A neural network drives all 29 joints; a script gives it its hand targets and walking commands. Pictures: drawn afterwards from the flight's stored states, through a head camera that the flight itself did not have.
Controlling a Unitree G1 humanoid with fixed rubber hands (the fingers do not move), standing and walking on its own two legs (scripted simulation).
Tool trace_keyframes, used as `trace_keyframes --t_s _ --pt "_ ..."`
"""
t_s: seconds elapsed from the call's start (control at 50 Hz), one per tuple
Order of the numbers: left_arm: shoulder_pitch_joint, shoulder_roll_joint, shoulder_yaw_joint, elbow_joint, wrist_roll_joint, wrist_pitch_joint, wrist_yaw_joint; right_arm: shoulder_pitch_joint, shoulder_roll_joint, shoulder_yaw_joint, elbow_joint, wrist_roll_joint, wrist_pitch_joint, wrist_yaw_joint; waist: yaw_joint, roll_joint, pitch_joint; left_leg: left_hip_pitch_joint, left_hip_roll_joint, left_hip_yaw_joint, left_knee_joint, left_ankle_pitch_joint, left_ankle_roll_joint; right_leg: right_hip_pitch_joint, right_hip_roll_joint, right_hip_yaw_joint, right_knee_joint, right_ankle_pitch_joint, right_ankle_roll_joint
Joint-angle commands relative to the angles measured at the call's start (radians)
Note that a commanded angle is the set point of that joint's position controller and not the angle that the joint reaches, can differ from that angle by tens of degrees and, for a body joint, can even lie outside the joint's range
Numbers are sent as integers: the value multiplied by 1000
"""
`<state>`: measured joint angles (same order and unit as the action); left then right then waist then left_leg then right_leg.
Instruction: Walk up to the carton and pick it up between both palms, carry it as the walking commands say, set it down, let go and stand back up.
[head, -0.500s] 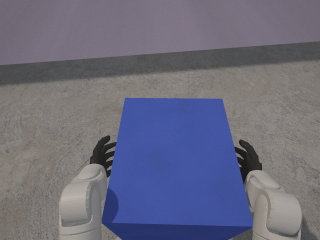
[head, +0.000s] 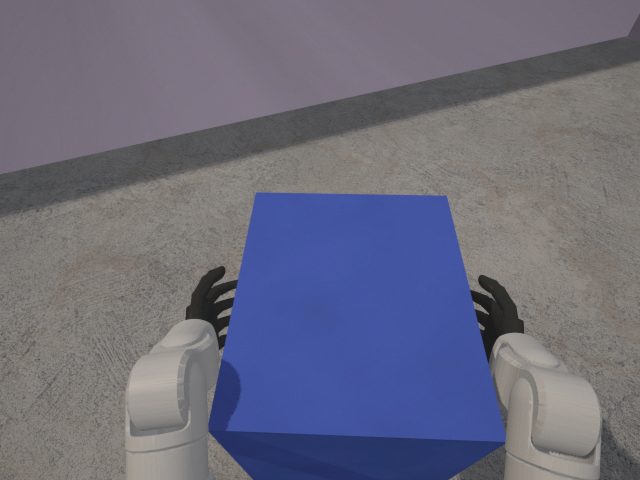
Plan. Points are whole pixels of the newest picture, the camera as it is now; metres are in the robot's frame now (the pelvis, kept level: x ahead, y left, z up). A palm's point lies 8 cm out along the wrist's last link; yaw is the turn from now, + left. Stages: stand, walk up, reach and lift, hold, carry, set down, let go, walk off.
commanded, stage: carry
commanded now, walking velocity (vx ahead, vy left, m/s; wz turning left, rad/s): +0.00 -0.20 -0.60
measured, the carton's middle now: (346, 342) +0.28 +0.00 +0.02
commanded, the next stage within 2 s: none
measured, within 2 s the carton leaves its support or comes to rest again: neither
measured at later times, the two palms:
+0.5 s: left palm (379, 367) +0.22 -0.03 +0.10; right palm out of the picture +0.13 -0.34 +0.12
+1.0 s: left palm out of the picture +0.13 -0.19 +0.10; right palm out of the picture +0.00 -0.49 +0.11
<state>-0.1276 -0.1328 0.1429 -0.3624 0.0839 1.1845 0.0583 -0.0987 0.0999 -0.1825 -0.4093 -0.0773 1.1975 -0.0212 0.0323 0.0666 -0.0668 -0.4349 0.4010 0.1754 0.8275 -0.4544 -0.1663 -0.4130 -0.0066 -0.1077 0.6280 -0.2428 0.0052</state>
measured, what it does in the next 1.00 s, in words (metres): steps to the right, turning right: left foot, then right foot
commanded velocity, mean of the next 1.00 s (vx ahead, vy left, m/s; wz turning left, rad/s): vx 0.00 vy -0.10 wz -0.29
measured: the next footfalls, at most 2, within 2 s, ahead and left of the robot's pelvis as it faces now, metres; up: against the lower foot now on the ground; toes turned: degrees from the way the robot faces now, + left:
left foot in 0.30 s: +0.02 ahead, +0.00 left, +0.00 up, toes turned +2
right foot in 0.64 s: -0.08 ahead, -0.37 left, +0.00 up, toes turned -3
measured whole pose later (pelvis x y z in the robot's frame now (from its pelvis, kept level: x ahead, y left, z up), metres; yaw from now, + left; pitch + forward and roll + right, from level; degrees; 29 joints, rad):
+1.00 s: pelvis -0.16 -0.24 +0.02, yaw -23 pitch +1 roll +0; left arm -0.07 -0.13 0.13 -0.41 0.10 1.18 0.05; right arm -0.06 0.13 -0.18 -0.40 -0.06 1.17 -0.03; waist -0.01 -0.02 -0.09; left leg -0.29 0.03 0.13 0.56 -0.28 0.01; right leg -0.39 0.01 -0.11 0.52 -0.15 -0.06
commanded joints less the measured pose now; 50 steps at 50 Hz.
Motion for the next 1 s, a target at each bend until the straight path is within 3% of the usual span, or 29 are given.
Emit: trace_keyframes --t_s 0.0,0.04,0.08,0.12,0.2,0.24,0.26,0.28,0.3,0.32,0.34,0.36,0.38,0.42,0.54,0.56,0.58,0.6,0.62,0.64,0.66,0.7,0.78,0.84,0.9,0.92,0.94,0.96,0.98 --pt "-386 -795 -760 -121 -380 18 -243 -446 814 782 -70 373 7 227 6 -382 -348 -281 -204 -58 399 -314 3 420 -272 345 -83 1052 -220" --pt "-390 -844 -777 -166 -377 -1 -240 -508 845 828 -151 414 -16 233 -4 -248 -382 -257 -214 -95 415 -192 37 403 -237 271 -67 891 -184" --pt "-428 -848 -767 -213 -374 -15 -234 -546 852 835 -195 435 -26 229 -7 -238 -384 -206 -235 -88 378 -86 65 339 -211 270 -113 654 -186" --pt "-374 -840 -762 -214 -363 -16 -227 -488 826 826 -204 427 -28 223 -8 -223 -364 -164 -264 -83 279 -46 90 309 -214 326 -179 489 -206" --pt "-322 -801 -774 -201 -350 -12 -225 -394 788 813 -173 402 -24 222 -13 -193 -358 -12 -317 -87 40 -10 138 277 -207 390 -238 429 -213" --pt "-339 -785 -790 -204 -356 -7 -226 -366 779 795 -142 395 -20 227 -19 -193 -345 153 -340 -56 -141 22 154 178 -169 371 -278 340 -169" --pt "-351 -780 -799 -202 -362 -3 -226 -350 777 780 -123 389 -18 229 -29 -191 -333 291 -328 -37 -306 76 158 86 -124 336 -284 252 -110" --pt "-356 -779 -808 -196 -367 1 -227 -332 768 755 -106 379 -20 230 -40 -122 -323 491 -207 -131 -469 105 185 -85 -57 280 -227 140 -20" --pt "-377 -771 -811 -187 -376 8 -231 -293 770 727 -55 363 -25 230 -52 241 -282 550 164 -501 -552 130 309 -289 74 122 128 -97 59" --pt "-428 -755 -815 -221 -382 4 -235 -316 802 732 -65 366 -31 230 -36 254 -189 368 293 -538 -576 328 389 -350 19 101 422 -235 24" --pt "-445 -742 -809 -167 -384 5 -241 -361 795 734 -70 364 -27 230 -38 85 -161 271 211 -422 -560 361 361 -292 -33 172 544 -162 16" --pt "-461 -752 -815 -140 -381 3 -245 -379 787 733 -62 358 -23 231 -34 -8 -147 215 146 -303 -538 373 301 -250 -39 185 609 -102 12" --pt "-467 -767 -814 -137 -376 2 -243 -406 785 742 -83 366 -22 232 -23 -9 -138 203 108 -203 -509 381 256 -248 -47 170 632 -56 13" --pt "-455 -775 -799 -138 -378 8 -237 -433 775 739 -93 371 -13 231 -18 75 -116 213 19 -51 -446 442 198 -222 -35 74 501 -46 41" --pt "-429 -779 -775 -92 -388 41 -233 -373 745 719 -49 345 16 216 -51 279 -179 245 26 33 -361 533 172 -14 23 -84 103 -170 40" --pt "-431 -785 -769 -91 -386 42 -234 -385 754 723 -56 347 18 217 -47 285 -196 254 25 39 -328 521 151 24 38 -103 0 -121 34" --pt "-420 -787 -763 -80 -382 42 -235 -394 763 727 -62 346 20 218 -36 242 -215 235 6 53 -265 497 117 99 52 -100 -127 -23 27" --pt "-406 -782 -751 -68 -377 42 -236 -397 771 731 -61 342 21 219 -24 120 -241 189 -37 85 -137 485 78 198 24 -49 -234 57 25" --pt "-392 -780 -737 -59 -369 43 -239 -403 765 738 -55 336 21 218 -7 -53 -267 48 -70 61 -9 254 35 312 -118 90 -241 295 15" --pt "-373 -763 -727 -52 -346 28 -237 -444 792 750 -65 350 22 221 -6 -457 -301 -198 -214 78 172 -219 -19 393 -353 403 -188 937 -126" --pt "-374 -788 -738 -95 -365 21 -236 -428 808 764 -42 368 12 229 -1 -411 -361 -179 -203 -53 276 -276 10 410 -351 350 -127 1102 -189" --pt "-407 -854 -758 -132 -362 1 -234 -535 857 819 -123 423 -13 240 -10 -276 -370 -185 -222 -96 327 -199 50 382 -299 248 -106 871 -160" --pt "-396 -857 -730 -185 -338 -15 -226 -540 859 834 -175 449 -19 230 -15 -228 -360 -115 -266 -103 247 -57 119 288 -286 251 -197 377 -156" --pt "-334 -839 -727 -154 -323 -13 -228 -475 826 829 -163 428 -15 227 -18 -226 -347 -8 -312 -101 45 -37 145 272 -293 291 -246 310 -168" --pt "-339 -810 -741 -142 -324 -7 -236 -434 815 811 -125 415 -9 231 -25 -218 -340 163 -356 -72 -236 44 154 249 -269 278 -269 236 -141" --pt "-337 -798 -742 -130 -327 -3 -238 -422 813 798 -107 410 -8 234 -32 -193 -327 253 -345 -66 -388 166 153 206 -252 257 -276 160 -107" --pt "-328 -787 -741 -116 -328 1 -240 -422 802 778 -90 406 -6 237 -22 -168 -298 308 -297 -116 -435 182 155 150 -226 259 -283 76 -67" --pt "-333 -775 -738 -98 -326 7 -242 -419 795 761 -50 398 -6 239 -16 -81 -277 317 -226 -192 -415 148 174 95 -180 238 -300 32 -26" --pt "-402 -768 -740 -91 -337 11 -246 -428 797 748 -9 385 -7 239 -24 -7 -237 220 -188 -224 -442 58 189 124 -144 193 -288 -22 -21"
